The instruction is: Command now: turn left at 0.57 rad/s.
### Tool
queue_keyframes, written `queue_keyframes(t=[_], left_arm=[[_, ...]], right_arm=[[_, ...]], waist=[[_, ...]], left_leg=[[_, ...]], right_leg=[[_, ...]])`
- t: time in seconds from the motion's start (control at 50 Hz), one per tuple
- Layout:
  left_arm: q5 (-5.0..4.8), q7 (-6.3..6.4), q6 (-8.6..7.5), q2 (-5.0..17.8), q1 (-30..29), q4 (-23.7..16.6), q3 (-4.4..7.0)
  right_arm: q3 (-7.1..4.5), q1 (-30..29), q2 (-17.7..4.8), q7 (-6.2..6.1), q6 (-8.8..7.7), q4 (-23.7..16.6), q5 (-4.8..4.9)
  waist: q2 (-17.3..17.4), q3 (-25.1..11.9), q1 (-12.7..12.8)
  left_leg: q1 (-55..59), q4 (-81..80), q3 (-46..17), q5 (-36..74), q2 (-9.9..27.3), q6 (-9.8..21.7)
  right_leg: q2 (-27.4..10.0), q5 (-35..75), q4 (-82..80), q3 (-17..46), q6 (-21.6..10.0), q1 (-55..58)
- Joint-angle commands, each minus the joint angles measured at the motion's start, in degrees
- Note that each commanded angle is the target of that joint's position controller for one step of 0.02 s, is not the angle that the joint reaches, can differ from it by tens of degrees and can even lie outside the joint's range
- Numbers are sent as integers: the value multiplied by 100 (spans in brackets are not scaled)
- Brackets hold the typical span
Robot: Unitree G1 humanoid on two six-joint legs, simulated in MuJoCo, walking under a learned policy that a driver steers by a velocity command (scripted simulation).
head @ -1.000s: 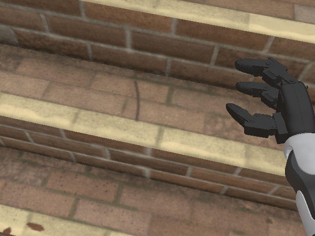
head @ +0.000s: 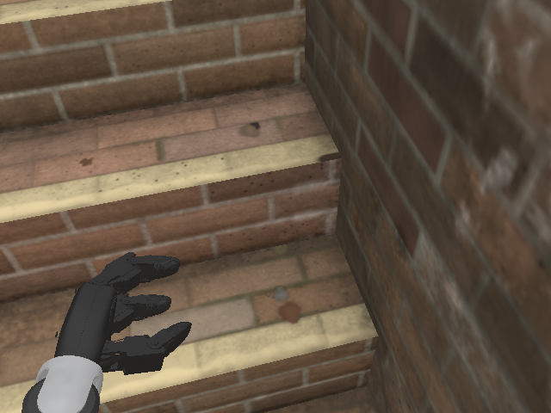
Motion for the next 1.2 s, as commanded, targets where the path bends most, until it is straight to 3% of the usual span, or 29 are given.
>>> queue_keyframes(t=[0.02,0.04,0.06,0.08,0.1,0.12,0.14,0.18,0.2,0.26,0.36,0.42,0.5,0.52,0.56,0.58,0.6,0.62,0.64,0.66,0.72,0.76,0.86,0.9,0.98,1.1,1.14,1.18,1.2], left_arm=[[64,-48,225,-476,1186,-29,13],[56,-147,399,-385,2140,373,60],[207,-112,392,-257,2095,356,142],[314,35,283,252,1965,354,329],[484,227,358,982,2124,297,643],[448,180,433,801,2340,470,619],[382,21,437,622,2031,516,529],[299,-95,346,-158,763,416,98],[-585,570,206,388,1207,448,349],[-420,904,253,487,1780,674,348],[-324,933,410,609,2274,1020,362],[-194,986,483,928,2758,1064,484],[-48,883,723,1441,2369,732,794],[-167,840,757,1532,2644,868,837],[-439,916,931,1519,2865,1209,857],[-462,940,943,994,3327,1291,768],[-486,942,1039,700,2744,886,647],[-171,474,710,244,1187,49,504],[-297,351,521,-18,661,31,460],[-246,388,371,-502,558,185,342],[-76,504,149,-245,1119,450,246],[-186,347,292,-22,1429,588,265],[-225,402,721,405,1754,930,524],[-167,416,786,558,1816,946,575],[-275,256,834,222,1348,732,541],[-348,220,859,316,2390,879,445],[-308,269,615,342,3392,1280,444],[-117,185,325,77,3849,1592,365],[-17,385,328,822,2461,990,537]], right_arm=[[-711,-1148,-1299,-237,-106,-633,114],[-669,-1509,-1150,-184,107,-840,-33],[-645,-1081,-898,-62,197,-700,26],[-633,-213,-566,46,169,-696,110],[-521,124,-517,89,16,-900,-170],[-448,850,-753,82,-15,-342,-118],[-313,900,-543,90,-15,-88,37],[-177,-381,-347,-63,-48,-154,-29],[-837,-1485,-913,-229,383,-693,-730],[-804,-1292,-434,-139,858,-477,-580],[-755,-1934,93,110,736,-699,-384],[-755,-2310,3,225,754,-1047,-251],[-798,-2580,-156,263,559,-1046,84],[-853,-2662,-285,205,517,-976,66],[-949,-1927,-341,101,527,-711,-328],[-1102,-2068,-772,169,473,-428,-530],[-1373,-1101,-1844,347,363,-397,-676],[-1289,-671,-1603,89,53,-53,-251],[-1128,-947,-1372,-21,-80,-98,-362],[-1011,-1093,-1146,-99,-215,-193,-673],[-874,-1593,-578,-151,-474,-182,-498],[-883,-1747,-726,-286,-562,-192,-324],[-820,-2484,-612,-439,-797,-89,-405],[-806,-2467,-656,-452,-928,-17,-541],[-872,-2154,-942,-533,-1058,263,-610],[-698,-2285,-456,-540,-562,109,-504],[-724,-2018,-588,-547,-338,204,-324],[-534,-3579,-189,-441,-257,-562,-243],[-470,-3316,-76,-288,-346,-954,-203]], waist=[[-149,-612,1243],[-668,-776,1408],[-484,-405,1471],[-1066,-368,1120],[-2221,-865,1117],[-1356,-704,1071],[-1055,-202,818],[-156,310,554],[578,963,38],[-170,1011,135],[-1516,833,287],[-2429,919,387],[-2601,331,510],[-2235,212,664],[-1517,-14,180],[-287,-344,288],[2266,-888,-560],[2296,-1347,-336],[2429,-961,-376],[2069,-889,-216],[1478,-410,365],[1214,-159,653],[734,277,1221],[-108,330,1235],[-183,507,1030],[557,766,1234],[-183,168,1376],[-1327,526,1970],[-2039,473,1064]], left_leg=[[-1335,-1084,-1713,1414,540,934],[-1847,-983,-2003,-715,340,751],[-2020,-287,-1673,-1395,152,577],[-2728,1270,-794,-1493,-428,-90],[-3149,3203,-412,-2192,-599,-939],[-3840,5925,-246,-1872,16,-1434],[-4180,7653,-145,-1212,472,-1445],[-4102,7934,-430,430,755,-991],[-2707,7048,217,-369,971,-775],[-2966,7328,433,-245,905,-733],[-3226,6837,598,740,1058,-533],[-2789,4487,655,646,1597,-636],[-169,230,1434,-217,1704,-438],[241,-460,1954,-481,1346,-493],[1890,-2132,2169,534,1102,-382],[2932,-1689,2309,636,737,-277],[3936,-1718,-65,972,2363,699],[3528,-1282,-896,-3572,2021,-84],[3076,-1207,-962,-2882,2307,-331],[3098,-499,-576,-1365,2345,-242],[1772,-928,-455,-1367,2498,-322],[1290,-1769,-854,-2107,2962,-354],[-108,-2256,371,-937,3167,370],[31,-2304,546,-1020,3114,529],[1129,-2390,1074,-750,3056,520],[924,-1968,2504,-568,2522,144],[1240,-305,2659,501,2374,286],[-787,2743,2408,-399,1482,-118],[-1826,3341,1810,-496,811,-488]], right_leg=[[-41,484,-3352,-658,-71,3031],[-297,2573,-3668,-492,-154,4385],[-505,2900,-4244,-591,-386,4671],[-1424,4953,-3792,45,-1071,5434],[-3428,7406,-4181,2778,-3017,5716],[-4205,7660,-4227,3016,-3389,5644],[-4009,5945,-4376,2497,-2908,4799],[-2605,2449,-5060,1052,-2151,3076],[-3200,3115,-5500,854,-1627,2097],[-3073,3908,-5019,-246,-1356,2376],[-2885,2093,-4758,-744,-1177,2793],[-3050,2173,-4957,-931,-1060,3342],[-3173,3266,-5052,-1576,-751,3578],[-3117,3382,-4903,-1716,-717,3843],[-2734,3834,-3378,-2125,-624,3473],[-1978,2782,-2615,-2335,-373,2485],[-921,-16,-684,-2504,39,362],[-1402,553,726,-512,-528,-102],[-1080,1084,1462,69,-645,-652],[-688,1656,3015,542,-667,-1246],[-311,2766,4152,288,-814,-1813],[-348,2694,3809,29,-610,-1914],[-246,2879,4993,-618,-423,-1133],[-355,2939,4522,-887,-515,-797],[-574,3054,2846,-1040,-742,-950],[-854,990,-3254,-2053,-1527,1680],[-329,1441,-4138,-2391,-1478,3016],[-712,2702,-3983,-440,-2277,3720],[-1311,1354,-5409,2269,-2949,3323]])
Velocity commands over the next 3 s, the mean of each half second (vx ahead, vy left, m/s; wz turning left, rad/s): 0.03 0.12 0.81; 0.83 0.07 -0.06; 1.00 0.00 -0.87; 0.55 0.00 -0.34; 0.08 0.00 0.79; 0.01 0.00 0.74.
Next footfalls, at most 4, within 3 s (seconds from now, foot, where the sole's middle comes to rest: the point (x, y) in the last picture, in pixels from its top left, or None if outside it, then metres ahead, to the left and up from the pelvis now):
0.06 right None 0.09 -0.14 -0.75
0.56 left None -0.01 0.39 -0.75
1.16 right None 0.02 0.24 -0.75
1.74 right None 0.31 0.09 -0.55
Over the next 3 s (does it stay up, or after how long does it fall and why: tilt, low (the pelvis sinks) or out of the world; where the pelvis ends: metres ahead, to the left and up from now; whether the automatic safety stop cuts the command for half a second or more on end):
stays up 0.51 0.16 0.43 its command is cut before an obstacle from the start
